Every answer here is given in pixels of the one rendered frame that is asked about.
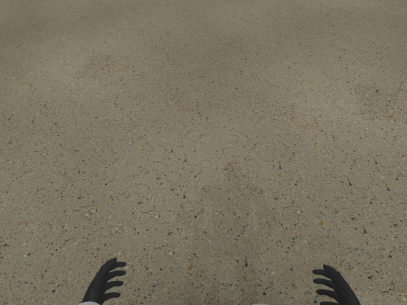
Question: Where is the right robot hand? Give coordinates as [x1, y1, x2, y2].
[312, 264, 361, 305]

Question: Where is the left robot hand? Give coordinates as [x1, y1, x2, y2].
[81, 258, 127, 305]

